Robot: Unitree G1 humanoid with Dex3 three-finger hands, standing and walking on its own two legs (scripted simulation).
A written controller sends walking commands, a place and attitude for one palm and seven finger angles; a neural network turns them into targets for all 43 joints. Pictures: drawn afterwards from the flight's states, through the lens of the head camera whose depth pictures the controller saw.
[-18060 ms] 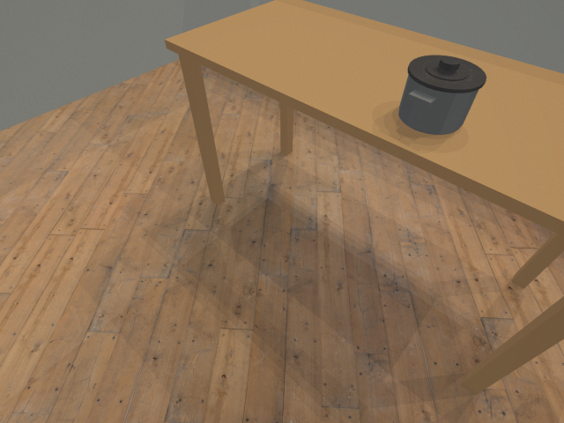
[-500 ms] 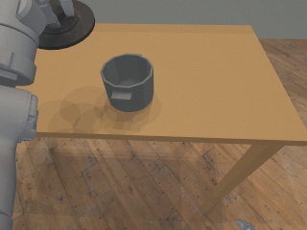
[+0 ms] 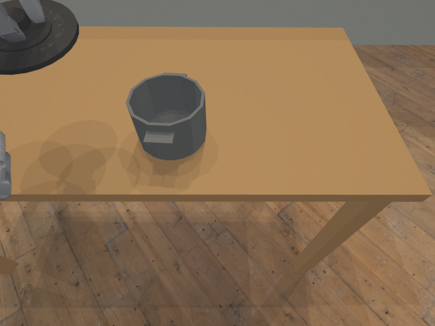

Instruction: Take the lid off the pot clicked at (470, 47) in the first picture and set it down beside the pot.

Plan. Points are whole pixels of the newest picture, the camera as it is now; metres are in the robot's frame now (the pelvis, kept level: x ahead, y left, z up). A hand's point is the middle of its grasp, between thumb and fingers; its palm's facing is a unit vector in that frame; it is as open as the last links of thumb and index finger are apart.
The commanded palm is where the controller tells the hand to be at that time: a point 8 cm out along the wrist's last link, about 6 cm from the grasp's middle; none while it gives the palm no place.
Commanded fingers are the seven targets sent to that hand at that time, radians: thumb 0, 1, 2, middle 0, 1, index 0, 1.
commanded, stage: move the lid sideways beside the pot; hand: left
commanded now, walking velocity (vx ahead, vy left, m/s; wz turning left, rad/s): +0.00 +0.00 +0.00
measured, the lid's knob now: (12, 20) +0.52 +0.28 +0.27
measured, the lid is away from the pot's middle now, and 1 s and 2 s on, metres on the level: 0.20 0.23 0.23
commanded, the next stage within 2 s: lower the lid onto the table in 0.60 s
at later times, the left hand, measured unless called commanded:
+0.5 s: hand out of the picture +0.47 +0.31 +0.29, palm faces -0.21 -0.11 -0.97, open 6.6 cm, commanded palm +0.48 +0.30 +0.38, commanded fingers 0.00 0.78 0.83 -0.86 -1.05 -0.91 -1.08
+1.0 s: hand out of the picture +0.48 +0.29 +0.28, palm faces -0.24 -0.17 -0.96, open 6.6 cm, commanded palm +0.49 +0.30 +0.35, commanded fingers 0.00 0.78 0.83 -0.86 -1.05 -0.91 -1.08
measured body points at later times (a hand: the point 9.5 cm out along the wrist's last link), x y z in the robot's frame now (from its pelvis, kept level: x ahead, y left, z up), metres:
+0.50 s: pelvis +0.00 +0.00 +0.00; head +0.06 -0.01 +0.44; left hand +0.48 +0.31 +0.35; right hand +0.07 -0.27 -0.13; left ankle +0.02 +0.09 -0.74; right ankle -0.05 -0.13 -0.74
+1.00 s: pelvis +0.00 +0.00 +0.00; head +0.06 -0.01 +0.44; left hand +0.49 +0.29 +0.33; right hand +0.03 -0.28 -0.13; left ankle +0.02 +0.09 -0.74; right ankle -0.05 -0.13 -0.74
